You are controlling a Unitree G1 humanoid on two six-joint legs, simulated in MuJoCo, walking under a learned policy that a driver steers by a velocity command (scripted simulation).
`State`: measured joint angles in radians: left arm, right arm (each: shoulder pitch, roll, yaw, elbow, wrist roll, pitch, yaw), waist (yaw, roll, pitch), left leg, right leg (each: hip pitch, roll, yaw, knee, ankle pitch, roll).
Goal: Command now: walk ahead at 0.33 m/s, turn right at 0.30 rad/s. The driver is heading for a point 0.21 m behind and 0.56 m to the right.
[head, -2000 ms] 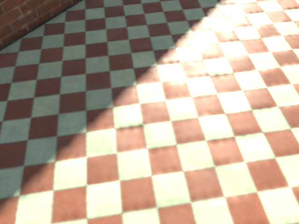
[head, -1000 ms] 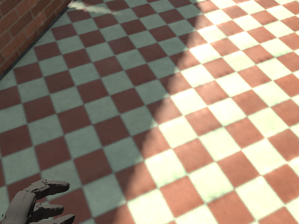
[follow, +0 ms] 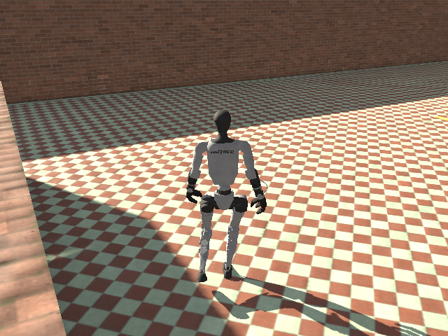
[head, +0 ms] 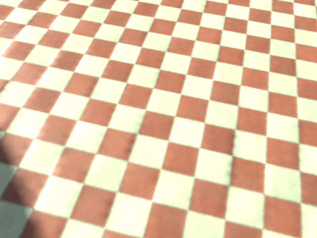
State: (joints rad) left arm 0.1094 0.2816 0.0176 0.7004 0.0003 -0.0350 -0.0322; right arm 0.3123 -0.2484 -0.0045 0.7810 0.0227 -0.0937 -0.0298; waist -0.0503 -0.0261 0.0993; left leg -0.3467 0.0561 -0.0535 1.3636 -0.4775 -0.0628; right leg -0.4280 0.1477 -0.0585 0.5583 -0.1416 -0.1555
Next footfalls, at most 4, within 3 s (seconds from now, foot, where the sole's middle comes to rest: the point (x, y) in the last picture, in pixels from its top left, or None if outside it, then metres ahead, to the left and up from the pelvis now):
0.32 left None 0.29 0.19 -0.75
0.68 right None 0.10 -0.05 -0.75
1.08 left None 0.10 0.20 -0.75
1.54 right None -0.13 0.04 -0.76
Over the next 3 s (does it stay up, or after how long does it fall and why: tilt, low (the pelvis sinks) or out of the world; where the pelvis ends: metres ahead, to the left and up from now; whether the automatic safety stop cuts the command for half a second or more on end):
stays up -0.42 -0.49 -0.01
